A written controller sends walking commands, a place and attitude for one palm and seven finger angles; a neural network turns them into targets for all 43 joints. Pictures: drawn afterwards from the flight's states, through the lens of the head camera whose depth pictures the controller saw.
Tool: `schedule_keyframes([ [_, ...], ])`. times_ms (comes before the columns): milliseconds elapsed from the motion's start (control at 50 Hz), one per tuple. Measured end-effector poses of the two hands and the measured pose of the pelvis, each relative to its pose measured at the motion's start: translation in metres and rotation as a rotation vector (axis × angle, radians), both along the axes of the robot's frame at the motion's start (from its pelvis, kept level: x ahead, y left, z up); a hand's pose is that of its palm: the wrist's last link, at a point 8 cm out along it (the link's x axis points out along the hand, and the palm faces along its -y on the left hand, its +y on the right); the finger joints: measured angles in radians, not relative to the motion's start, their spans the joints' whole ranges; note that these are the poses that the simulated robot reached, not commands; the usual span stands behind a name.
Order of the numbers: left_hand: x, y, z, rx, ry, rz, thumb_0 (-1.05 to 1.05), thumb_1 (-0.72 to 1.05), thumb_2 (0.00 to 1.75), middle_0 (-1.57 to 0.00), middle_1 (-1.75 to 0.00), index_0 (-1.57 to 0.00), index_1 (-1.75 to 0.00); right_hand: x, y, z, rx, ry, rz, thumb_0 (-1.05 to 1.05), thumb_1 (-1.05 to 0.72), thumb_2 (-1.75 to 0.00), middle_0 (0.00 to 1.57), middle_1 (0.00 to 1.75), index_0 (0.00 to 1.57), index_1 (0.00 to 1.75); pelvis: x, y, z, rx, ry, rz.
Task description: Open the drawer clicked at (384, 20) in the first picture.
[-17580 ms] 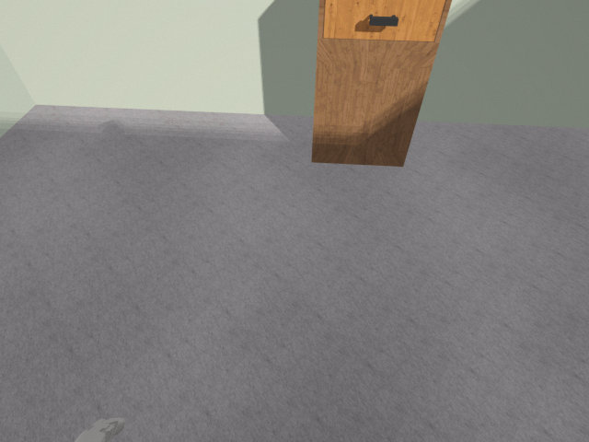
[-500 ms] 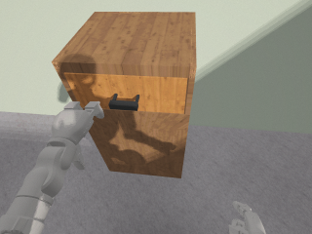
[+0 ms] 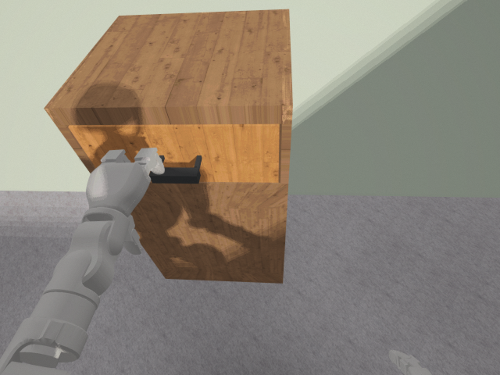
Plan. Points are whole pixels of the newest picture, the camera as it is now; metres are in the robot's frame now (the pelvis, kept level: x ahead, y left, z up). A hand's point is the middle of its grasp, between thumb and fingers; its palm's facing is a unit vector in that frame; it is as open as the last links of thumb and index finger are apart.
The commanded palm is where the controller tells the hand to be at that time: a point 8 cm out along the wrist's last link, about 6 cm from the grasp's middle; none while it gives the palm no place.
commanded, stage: move the hooked fingers above the handle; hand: left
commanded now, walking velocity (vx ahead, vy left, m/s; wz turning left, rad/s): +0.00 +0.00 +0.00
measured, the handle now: (177, 167) +0.53 +0.22 -0.02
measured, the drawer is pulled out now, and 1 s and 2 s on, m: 0.00 0.00 0.00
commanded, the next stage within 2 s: none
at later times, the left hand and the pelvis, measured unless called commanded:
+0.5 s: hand (147, 183) +0.42 +0.23 +0.06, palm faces -0.01 +0.00 -1.00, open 13.8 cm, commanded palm +0.40 +0.22 +0.11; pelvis +0.00 +0.00 -0.01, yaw +0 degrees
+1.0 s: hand (158, 173) +0.46 +0.23 +0.04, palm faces -0.09 +0.00 -1.00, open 13.8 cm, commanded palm +0.44 +0.21 +0.10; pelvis +0.00 +0.01 -0.01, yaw -1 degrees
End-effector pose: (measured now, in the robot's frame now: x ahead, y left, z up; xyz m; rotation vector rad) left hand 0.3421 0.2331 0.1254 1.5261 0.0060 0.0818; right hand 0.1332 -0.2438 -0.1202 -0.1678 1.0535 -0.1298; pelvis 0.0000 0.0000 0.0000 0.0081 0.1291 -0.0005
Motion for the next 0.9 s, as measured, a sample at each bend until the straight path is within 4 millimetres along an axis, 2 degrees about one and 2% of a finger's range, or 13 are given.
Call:
schedule_keyframes([
  [100,0.008,0.002,-0.003,0.005,0.031,0.044,0.0,-0.49,0.3,-0.32,-1.2,-0.32,-1.2,0.004,0.0,0.0,0.009,-0.001,-0.003,0.01,-0.91,-0.9,0.2,0.3,0.2,0.3,0.003,-0.001,0.0,0.0,0.008,0.004],
  [220,0.016,-0.013,-0.013,-0.001,0.079,-0.009,-0.01,-0.49,0.3,-0.32,-1.2,-0.32,-1.2,0.007,-0.002,0.001,-0.006,-0.006,0.002,0.01,-0.91,-0.9,0.2,0.3,0.2,0.3,0.004,-0.002,-0.002,0.0,0.01,0.014],
  [300,0.026,-0.021,-0.015,-0.001,0.065,-0.053,0.0,-0.49,0.3,-0.32,-1.2,-0.32,-1.2,0.004,-0.004,0.001,-0.019,-0.003,-0.006,0.01,-0.91,-0.9,0.2,0.3,0.2,0.3,0.003,-0.003,-0.003,0.0,0.02,0.012],
  [360,0.036,-0.02,-0.012,0.006,0.036,-0.05,0.0,-0.49,0.3,-0.33,-1.2,-0.33,-1.2,-0.002,-0.007,-0.001,-0.024,0.008,-0.019,0.01,-0.91,-0.9,0.2,0.3,0.2,0.3,0.002,-0.004,-0.005,-0.001,0.031,0.01],
  [480,0.052,-0.006,-0.011,0.033,0.045,0.032,0.0,-0.49,0.3,-0.32,-1.2,-0.32,-1.2,-0.025,-0.011,-0.007,-0.022,0.064,-0.051,0.01,-0.91,-0.9,0.2,0.3,0.2,0.3,0.001,-0.003,-0.006,-0.003,0.053,0.006],
  [540,0.057,-0.005,-0.016,0.039,0.086,0.041,0.0,-0.49,0.3,-0.32,-1.2,-0.32,-1.2,-0.039,-0.013,-0.01,-0.024,0.101,-0.068,0.01,-0.91,-0.9,0.2,0.3,0.2,0.3,0.001,-0.002,-0.006,-0.005,0.06,0.009],
  [660,0.066,-0.029,-0.026,0.012,0.114,-0.067,-0.01,-0.49,0.3,-0.32,-1.2,-0.32,-1.2,-0.066,-0.017,-0.013,-0.045,0.162,-0.1,0.01,-0.91,-0.9,0.2,0.3,0.2,0.3,-0.002,0.001,-0.008,-0.009,0.07,0.015],
  [760,0.083,-0.044,-0.025,0.008,0.036,-0.114,0.0,-0.49,0.3,-0.33,-1.2,-0.33,-1.2,-0.087,-0.019,-0.015,-0.057,0.191,-0.131,0.01,-0.91,-0.9,0.2,0.3,0.2,0.3,-0.006,0.002,-0.012,-0.01,0.099,0.007],
  [820,0.096,-0.04,-0.021,0.025,-0.007,-0.061,0.0,-0.49,0.3,-0.33,-1.2,-0.33,-1.2,-0.1,-0.018,-0.018,-0.054,0.211,-0.15,0.0,-0.91,-0.9,0.2,0.3,0.2,0.3,-0.009,0.003,-0.014,-0.01,0.121,-0.002],
  [900,0.105,-0.023,-0.019,0.049,0.014,0.054,0.0,-0.49,0.3,-0.32,-1.2,-0.32,-1.2,-0.117,-0.015,-0.02,-0.037,0.245,-0.18,0.0,-0.91,-0.9,0.2,0.3,0.2,0.3,-0.008,0.005,-0.014,-0.011,0.136,-0.019],
])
